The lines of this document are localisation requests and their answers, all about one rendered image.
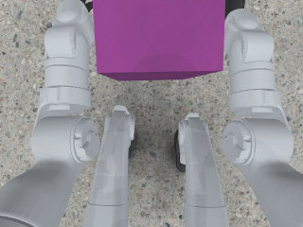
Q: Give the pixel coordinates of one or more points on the right robot forearm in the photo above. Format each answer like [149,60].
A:
[251,61]

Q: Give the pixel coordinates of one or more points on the left robot forearm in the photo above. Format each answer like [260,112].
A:
[67,62]

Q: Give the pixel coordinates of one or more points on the robot left hand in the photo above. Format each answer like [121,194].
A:
[88,5]

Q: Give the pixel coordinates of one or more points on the right robot shin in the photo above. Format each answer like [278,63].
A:
[181,149]

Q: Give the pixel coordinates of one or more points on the left robot upper arm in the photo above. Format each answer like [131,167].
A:
[61,146]

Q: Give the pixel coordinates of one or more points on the robot right hand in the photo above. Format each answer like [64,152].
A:
[231,5]

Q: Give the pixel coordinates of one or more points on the right robot thigh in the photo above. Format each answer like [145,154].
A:
[203,203]

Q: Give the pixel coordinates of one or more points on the carton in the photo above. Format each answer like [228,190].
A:
[158,39]

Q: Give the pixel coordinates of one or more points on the right robot upper arm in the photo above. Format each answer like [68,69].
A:
[261,148]

